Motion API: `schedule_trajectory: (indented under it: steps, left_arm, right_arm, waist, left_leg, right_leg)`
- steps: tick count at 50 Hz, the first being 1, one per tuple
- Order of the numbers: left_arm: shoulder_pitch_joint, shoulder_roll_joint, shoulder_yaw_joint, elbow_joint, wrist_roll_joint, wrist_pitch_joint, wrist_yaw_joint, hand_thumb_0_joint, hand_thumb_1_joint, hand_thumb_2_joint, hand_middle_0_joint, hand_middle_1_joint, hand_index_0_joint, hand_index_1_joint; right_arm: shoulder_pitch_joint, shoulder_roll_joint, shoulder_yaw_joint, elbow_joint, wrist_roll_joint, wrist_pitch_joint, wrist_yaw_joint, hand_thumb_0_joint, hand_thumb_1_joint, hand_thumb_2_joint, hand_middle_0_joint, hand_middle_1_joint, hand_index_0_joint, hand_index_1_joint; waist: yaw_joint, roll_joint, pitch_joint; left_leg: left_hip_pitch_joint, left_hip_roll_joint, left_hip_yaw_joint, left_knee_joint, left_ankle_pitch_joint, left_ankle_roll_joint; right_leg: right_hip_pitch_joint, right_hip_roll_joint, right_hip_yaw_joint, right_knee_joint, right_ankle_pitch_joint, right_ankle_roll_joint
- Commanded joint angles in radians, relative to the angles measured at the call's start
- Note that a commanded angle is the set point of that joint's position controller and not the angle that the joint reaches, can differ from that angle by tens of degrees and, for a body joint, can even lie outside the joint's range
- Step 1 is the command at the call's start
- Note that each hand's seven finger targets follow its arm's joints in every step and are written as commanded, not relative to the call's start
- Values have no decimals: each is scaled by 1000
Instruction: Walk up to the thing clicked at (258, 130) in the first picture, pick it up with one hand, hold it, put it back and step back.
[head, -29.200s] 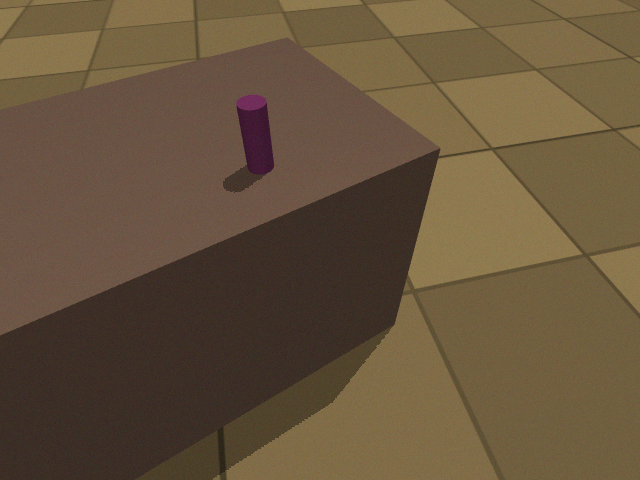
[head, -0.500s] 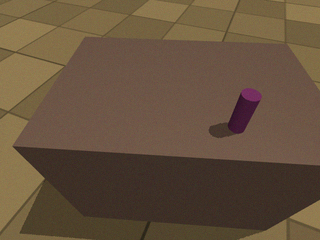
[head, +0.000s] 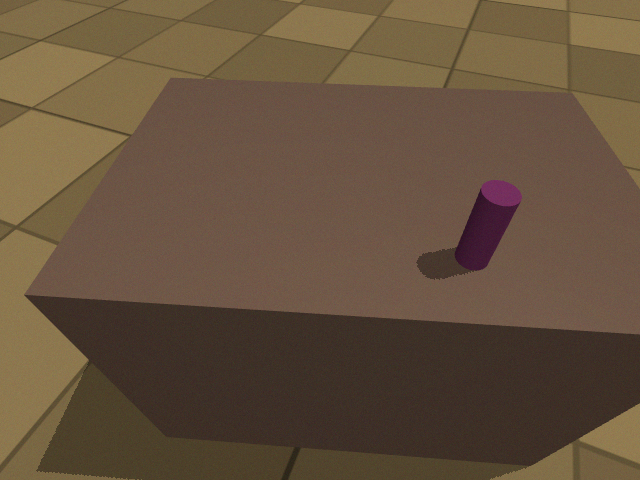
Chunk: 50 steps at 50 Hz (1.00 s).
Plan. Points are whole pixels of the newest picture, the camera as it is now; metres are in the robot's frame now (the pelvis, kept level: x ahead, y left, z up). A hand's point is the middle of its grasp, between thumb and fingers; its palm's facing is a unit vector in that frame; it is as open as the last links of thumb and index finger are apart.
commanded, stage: stand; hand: right
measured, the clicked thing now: (485, 228) +0.46 -0.22 +0.04
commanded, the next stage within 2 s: step back in 0.16 s
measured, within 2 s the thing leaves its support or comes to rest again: neither
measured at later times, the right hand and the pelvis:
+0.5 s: hand out of the picture +0.02 -0.24 -0.17, palm faces -0.05 +0.90 -0.43, open 7.4 cm; pelvis -0.05 +0.04 -0.03, yaw +2 degrees
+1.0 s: hand out of the picture -0.04 -0.23 -0.18, palm faces +0.05 +0.94 -0.35, open 7.4 cm; pelvis -0.14 +0.03 -0.02, yaw -5 degrees
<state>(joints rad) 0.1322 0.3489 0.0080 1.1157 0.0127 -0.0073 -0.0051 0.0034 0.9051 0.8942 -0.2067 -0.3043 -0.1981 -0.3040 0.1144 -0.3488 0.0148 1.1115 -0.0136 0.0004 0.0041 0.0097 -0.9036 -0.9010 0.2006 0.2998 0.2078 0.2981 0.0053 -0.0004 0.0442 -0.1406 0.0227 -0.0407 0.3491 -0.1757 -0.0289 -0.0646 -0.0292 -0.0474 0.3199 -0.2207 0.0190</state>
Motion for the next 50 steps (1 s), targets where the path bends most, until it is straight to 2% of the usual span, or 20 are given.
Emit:
schedule_trajectory:
  steps: [1,7,8,12,16,18,20,21,22,23,24,25,30,38,43,45,46,47,48,50]
  left_arm:
    - [-21,212,43,-59,0,-16,15,0,900,900,-200,-300,-200,-300]
    - [-23,212,42,-57,1,-15,14,0,900,900,-200,-300,-200,-300]
    - [-29,267,89,-80,-16,-4,21,0,900,900,-200,-300,-200,-300]
    - [-2,261,103,-133,-20,9,26,0,900,900,-200,-300,-200,-300]
    - [-99,291,117,-215,-2,24,26,0,900,900,-200,-300,-200,-300]
    - [-132,308,123,-249,15,25,28,0,900,900,-200,-300,-200,-300]
    - [-186,298,117,-276,14,28,28,0,900,900,-200,-300,-200,-300]
    - [-191,286,112,-287,12,31,29,0,900,900,-200,-300,-200,-300]
    - [-149,241,103,-291,-1,36,27,0,900,900,-200,-300,-200,-300]
    - [-124,192,96,-298,-14,44,30,0,900,900,-200,-300,-200,-300]
    - [-90,185,99,-286,-9,58,39,0,900,900,-200,-300,-200,-300]
    - [-37,189,95,-282,-9,66,43,0,900,900,-200,-300,-200,-300]
    - [26,219,101,-269,-16,68,47,0,900,900,-200,-300,-200,-300]
    - [6,213,109,-321,-1,47,35,0,900,900,-200,-300,-200,-300]
    - [116,195,117,-287,9,33,20,0,900,900,-200,-300,-200,-300]
    - [160,220,127,-273,21,21,22,0,900,900,-200,-300,-200,-300]
    - [120,290,142,-293,31,15,23,0,900,900,-200,-300,-200,-300]
    - [69,354,155,-325,18,18,19,0,900,900,-200,-300,-200,-300]
    - [9,374,155,-359,28,14,22,0,900,900,-200,-300,-200,-300]
    - [-29,279,140,-383,14,10,27,0,900,900,-200,-300,-200,-300]
  right_arm:
    - [-28,-217,-46,-51,4,-25,-18,0,-900,-900,200,300,200,300]
    - [-34,-217,-47,-48,5,-23,-17,0,-900,-900,200,300,200,300]
    - [-64,-259,-69,-65,1,-4,-11,0,-900,-900,200,300,200,300]
    - [-20,-240,-81,-111,17,10,-9,0,-900,-900,200,300,200,300]
    - [31,-226,-97,-145,13,37,-4,0,-900,-900,200,300,200,300]
    - [75,-232,-107,-161,6,49,2,0,-900,-900,200,300,200,300]
    - [119,-238,-116,-164,14,43,7,0,-900,-900,200,300,200,300]
    - [144,-240,-120,-163,14,35,7,0,-900,-900,200,300,200,300]
    - [118,-272,-125,-177,7,24,2,0,-900,-900,200,300,200,300]
    - [100,-337,-142,-196,-4,17,-2,0,-900,-900,200,300,200,300]
    - [128,-348,-146,-202,-17,10,-8,0,-900,-900,200,300,200,300]
    - [112,-348,-145,-210,-13,8,-14,0,-900,-900,200,300,200,300]
    - [-18,-259,-128,-287,-22,10,-39,0,-900,-900,200,300,200,300]
    - [62,-267,-136,-315,-9,13,-43,0,-900,-900,200,300,200,300]
    - [-3,-288,-136,-341,-4,26,-32,0,-900,-900,200,300,200,300]
    - [-33,-256,-121,-343,14,32,-26,0,-900,-900,200,300,200,300]
    - [-28,-215,-109,-352,21,33,-24,0,-900,-900,200,300,200,300]
    - [-46,-211,-107,-357,19,36,-31,0,-900,-900,200,300,200,300]
    - [-22,-237,-123,-334,11,40,-39,0,-900,-900,200,300,200,300]
    - [26,-252,-119,-302,21,36,-30,0,-900,-900,200,300,200,300]
  waist:
    - [-1,11,-53]
    - [-3,14,-41]
    - [6,11,69]
    - [-1,-18,-64]
    - [-16,-154,-102]
    - [-31,-212,-68]
    - [-62,-200,-52]
    - [-67,-171,-63]
    - [-46,19,-61]
    - [-44,206,-52]
    - [-34,159,-65]
    - [-15,117,-69]
    - [30,155,-101]
    - [-43,114,-95]
    - [2,136,-145]
    - [30,68,-133]
    - [12,-139,-84]
    - [38,-245,-25]
    - [37,-241,18]
    - [-2,-116,31]
  left_leg:
    - [22,99,-69,-41,192,42]
    - [10,95,-71,-52,137,40]
    - [-80,77,-75,54,293,76]
    - [-58,45,-40,204,318,98]
    - [-101,-55,16,456,-96,78]
    - [-120,-36,-32,555,-332,87]
    - [-89,-13,-38,452,-257,99]
    - [-85,9,-31,337,-29,104]
    - [-131,101,-132,138,304,128]
    - [-49,202,-346,34,536,160]
    - [1,268,-433,27,617,185]
    - [9,292,-395,58,704,212]
    - [69,193,-201,108,519,211]
    - [136,264,-211,116,446,289]
    - [4,216,-161,184,233,228]
    - [-157,143,-102,269,87,139]
    - [-333,7,-33,413,-120,68]
    - [-362,-130,-11,625,-416,30]
    - [-307,-105,-109,803,-473,16]
    - [-315,-123,-160,855,-366,29]
  right_leg:
    - [-11,-109,78,-57,145,-33]
    - [-23,-108,82,-66,99,-33]
    - [-80,-92,78,31,241,-48]
    - [-60,-131,103,89,317,-117]
    - [-142,-292,225,73,314,-236]
    - [-238,-359,269,73,310,-278]
    - [-279,-309,199,156,285,-226]
    - [-249,-245,151,249,246,-172]
    - [-211,-98,52,432,140,-101]
    - [-342,91,62,619,-167,-54]
    - [-403,130,177,715,-411,-57]
    - [-406,126,206,802,-431,-60]
    - [-443,119,261,910,-278,-43]
    - [-391,86,179,629,-285,8]
    - [-171,42,81,255,-127,-30]
    - [-42,-11,151,91,62,-64]
    - [-39,-163,404,57,124,-123]
    - [-177,-325,565,-8,148,-292]
    - [-319,-402,643,-10,202,-362]
    - [-264,-275,419,46,362,-290]
